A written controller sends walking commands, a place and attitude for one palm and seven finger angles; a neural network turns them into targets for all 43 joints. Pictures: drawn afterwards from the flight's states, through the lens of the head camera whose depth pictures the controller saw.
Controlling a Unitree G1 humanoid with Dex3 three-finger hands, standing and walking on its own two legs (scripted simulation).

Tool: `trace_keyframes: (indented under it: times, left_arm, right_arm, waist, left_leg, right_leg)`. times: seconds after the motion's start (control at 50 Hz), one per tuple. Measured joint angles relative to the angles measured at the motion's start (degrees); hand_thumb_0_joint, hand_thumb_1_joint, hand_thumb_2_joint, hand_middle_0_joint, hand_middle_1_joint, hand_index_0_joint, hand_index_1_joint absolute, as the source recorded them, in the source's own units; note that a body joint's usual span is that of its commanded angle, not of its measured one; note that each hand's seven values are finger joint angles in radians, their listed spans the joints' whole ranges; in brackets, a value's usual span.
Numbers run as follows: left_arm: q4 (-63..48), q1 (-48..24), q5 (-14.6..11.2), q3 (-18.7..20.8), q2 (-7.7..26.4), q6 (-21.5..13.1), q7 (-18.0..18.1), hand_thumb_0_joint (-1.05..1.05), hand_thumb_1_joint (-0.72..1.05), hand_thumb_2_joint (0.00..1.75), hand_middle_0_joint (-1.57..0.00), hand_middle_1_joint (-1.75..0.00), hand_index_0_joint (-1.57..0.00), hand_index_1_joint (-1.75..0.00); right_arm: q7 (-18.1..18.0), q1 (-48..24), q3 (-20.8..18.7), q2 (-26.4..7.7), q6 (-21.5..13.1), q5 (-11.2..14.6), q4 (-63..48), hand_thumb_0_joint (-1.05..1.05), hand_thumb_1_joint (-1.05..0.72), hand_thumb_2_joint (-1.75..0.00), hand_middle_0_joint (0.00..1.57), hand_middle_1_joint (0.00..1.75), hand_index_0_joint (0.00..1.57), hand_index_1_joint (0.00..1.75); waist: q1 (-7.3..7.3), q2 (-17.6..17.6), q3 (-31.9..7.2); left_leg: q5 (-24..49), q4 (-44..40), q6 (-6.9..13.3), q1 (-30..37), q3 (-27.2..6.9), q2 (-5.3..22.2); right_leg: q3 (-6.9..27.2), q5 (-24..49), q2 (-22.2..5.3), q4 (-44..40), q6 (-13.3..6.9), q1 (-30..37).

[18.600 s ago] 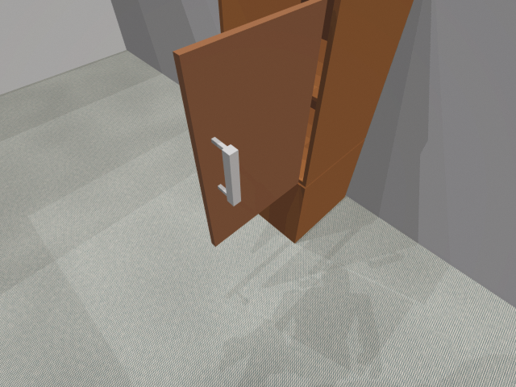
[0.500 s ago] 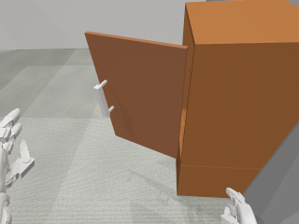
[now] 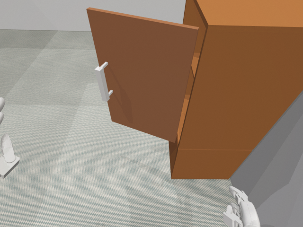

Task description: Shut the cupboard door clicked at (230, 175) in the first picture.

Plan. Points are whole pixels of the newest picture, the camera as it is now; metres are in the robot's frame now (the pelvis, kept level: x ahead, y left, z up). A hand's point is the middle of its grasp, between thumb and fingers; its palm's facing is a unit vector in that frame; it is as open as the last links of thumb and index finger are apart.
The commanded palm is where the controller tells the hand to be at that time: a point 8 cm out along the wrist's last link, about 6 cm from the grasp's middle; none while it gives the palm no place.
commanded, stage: step back with the hand held close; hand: left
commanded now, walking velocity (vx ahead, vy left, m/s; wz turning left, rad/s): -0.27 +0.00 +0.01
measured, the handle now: (105, 82) +0.67 +0.23 -0.02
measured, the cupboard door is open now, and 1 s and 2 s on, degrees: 68 68 68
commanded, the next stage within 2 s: stop stepping back and stand still in 0.72 s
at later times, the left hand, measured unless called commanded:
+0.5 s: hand out of the picture +0.12 +0.27 +0.18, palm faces +0.47 -0.76 -0.46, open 7.4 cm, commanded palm +0.04 +0.30 +0.18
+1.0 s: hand out of the picture +0.00 +0.27 +0.18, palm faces +0.43 -0.80 -0.43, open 7.4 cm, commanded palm -0.05 +0.31 +0.18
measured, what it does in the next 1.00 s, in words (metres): walks backwards: right foot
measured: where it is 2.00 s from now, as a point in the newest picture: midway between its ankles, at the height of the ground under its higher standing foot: outside the picture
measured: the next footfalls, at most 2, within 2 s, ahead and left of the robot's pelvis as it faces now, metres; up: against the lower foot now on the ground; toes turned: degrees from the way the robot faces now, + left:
right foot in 0.58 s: -0.08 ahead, -0.14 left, +0.00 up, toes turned +6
left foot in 1.08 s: -0.10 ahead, +0.12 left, +0.00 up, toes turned -1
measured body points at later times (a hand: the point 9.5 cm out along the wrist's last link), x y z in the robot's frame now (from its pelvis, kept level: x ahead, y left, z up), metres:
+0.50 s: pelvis -0.08 -0.01 -0.01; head -0.07 +0.01 +0.44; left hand +0.09 +0.30 +0.20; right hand +0.08 -0.25 -0.08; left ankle +0.06 +0.09 -0.73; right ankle -0.06 -0.15 -0.71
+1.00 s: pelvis -0.18 +0.00 +0.00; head -0.19 +0.03 +0.44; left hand -0.03 +0.31 +0.20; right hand -0.01 -0.23 -0.07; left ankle -0.06 +0.10 -0.71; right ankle -0.18 -0.13 -0.73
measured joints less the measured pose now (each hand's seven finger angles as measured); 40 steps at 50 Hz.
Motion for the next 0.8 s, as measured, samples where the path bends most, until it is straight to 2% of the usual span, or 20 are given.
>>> trace_keyframes:
  times: [0.16,0.3,0.4,0.48,0.54,0.58,0.6,0.64,0.68,0.74,0.8]
  left_arm:
    - [-0.1,-1.6,1.4,0.9,-1.9,-2.3,0.5,0.01,0.88,0.90,-0.21,-0.30,-0.21,-0.30]
    - [-1.7,-1.6,1.1,-0.9,-3.6,-3.9,1.8,0.01,0.88,0.90,-0.21,-0.30,-0.21,-0.30]
    - [-1.4,-3.1,0.8,-1.3,-2.0,-4.6,2.5,0.01,0.88,0.90,-0.21,-0.30,-0.21,-0.30]
    - [-0.8,-3.7,1.0,1.2,0.7,-5.0,1.6,0.01,0.88,0.90,-0.21,-0.30,-0.21,-0.30]
    - [-2.1,-1.5,0.4,3.5,2.9,-6.0,1.1,0.01,0.88,0.90,-0.21,-0.30,-0.21,-0.30]
    - [-3.5,0.5,-0.1,4.8,3.3,-6.8,1.1,0.01,0.88,0.90,-0.21,-0.30,-0.21,-0.30]
    - [-3.6,0.7,-0.2,4.4,2.3,-7.3,1.1,0.01,0.88,0.90,-0.21,-0.30,-0.21,-0.30]
    - [-3.7,0.5,-0.2,2.0,0.5,-7.4,1.3,0.01,0.88,0.90,-0.21,-0.30,-0.21,-0.30]
    - [-3.9,0.7,0.2,-0.2,-0.4,-6.8,1.4,0.01,0.88,0.90,-0.21,-0.30,-0.21,-0.30]
    - [-2.9,-1.1,0.5,-1.7,-0.1,-6.5,0.9,0.01,0.88,0.90,-0.21,-0.30,-0.21,-0.30]
    - [-0.4,-3.0,0.4,-0.4,0.7,-6.8,0.2,0.01,0.88,0.90,-0.21,-0.30,-0.22,-0.30]
  right_arm:
    - [0.4,1.8,0.3,0.2,-3.5,-0.5,1.9,0.01,-0.90,-0.90,0.20,0.30,0.21,0.30]
    - [1.1,2.2,-0.2,-0.2,-4.8,-1.4,5.1,0.01,-0.90,-0.90,0.20,0.30,0.21,0.30]
    - [0.6,1.4,-0.7,-0.9,-4.6,-1.1,5.8,0.01,-0.90,-0.90,0.20,0.30,0.21,0.30]
    - [0.2,1.5,-1.2,0.1,-5.9,-1.3,4.8,0.01,-0.90,-0.90,0.20,0.30,0.21,0.30]
    - [1.1,2.5,-1.2,1.3,-6.8,-1.3,4.6,0.01,-0.90,-0.90,0.20,0.30,0.21,0.30]
    - [1.7,2.2,-0.8,1.5,-7.3,-1.4,4.5,0.01,-0.90,-0.90,0.20,0.30,0.21,0.30]
    - [1.8,1.3,-0.9,1.2,-7.3,-1.5,5.2,0.01,-0.90,-0.90,0.20,0.30,0.21,0.30]
    - [1.9,0.1,-1.0,0.8,-7.2,-1.5,6.8,0.01,-0.90,-0.90,0.20,0.30,0.21,0.30]
    - [1.6,0.2,-0.9,0.5,-6.7,-1.5,7.6,0.01,-0.90,-0.90,0.20,0.30,0.21,0.30]
    - [0.7,0.0,-0.9,0.5,-6.1,-1.3,7.5,0.01,-0.90,-0.90,0.20,0.30,0.21,0.30]
    - [0.5,-1.0,-0.7,1.1,-6.0,-1.6,6.6,0.01,-0.90,-0.90,0.20,0.30,0.21,0.30]
  waist:
    - [0.74,0.9,1.1]
    - [2.01,0.2,0.4]
    - [0.48,-0.3,0.9]
    - [-1.87,1.0,1.3]
    - [-2.50,0.6,-0.4]
    - [-1.39,-0.9,-1.5]
    - [-0.67,-0.1,-0.8]
    - [0.54,0.3,0.5]
    - [1.50,0.1,0.1]
    - [1.01,0.3,-0.1]
    - [-0.09,0.5,0.0]
  left_leg:
    - [-0.3,4.6,-0.2,-4.2,-2.3,0.6]
    - [-8.5,7.2,-1.9,-6.6,-2.6,0.2]
    - [-3.8,6.0,-1.2,-7.2,-2.7,0.0]
    - [3.0,3.2,0.2,-8.2,-3.7,2.0]
    - [5.3,1.8,-0.5,-10.1,-2.9,3.2]
    - [5.7,1.9,-1.1,-12.1,-1.1,3.0]
    - [5.1,2.1,-1.6,-12.4,-1.1,3.6]
    - [2.7,2.0,-2.8,-11.2,-1.3,3.2]
    - [4.0,2.2,-3.3,-8.2,-1.1,2.7]
    - [8.3,0.0,-0.8,-6.7,-1.3,2.1]
    - [8.8,-1.5,0.2,-6.9,-1.4,2.3]
  right_leg:
    - [-0.4,-0.2,1.7,4.0,-0.6,-2.8]
    - [0.0,1.5,1.7,4.0,-1.5,-4.8]
    - [0.3,0.8,1.8,5.0,-1.1,-6.1]
    - [0.5,-6.3,5.6,13.4,-1.5,-7.0]
    - [-0.6,-8.1,6.8,10.5,-2.6,-2.0]
    - [0.6,-9.1,6.0,4.5,-3.7,1.1]
    - [0.9,-8.7,6.5,4.2,-3.8,0.6]
    - [1.7,-6.0,6.5,4.0,-3.1,0.7]
    - [2.8,-4.9,6.2,4.0,-2.5,0.9]
    - [2.7,-4.3,5.9,3.8,-1.8,1.3]
    - [2.7,-6.2,6.5,5.2,-2.1,0.2]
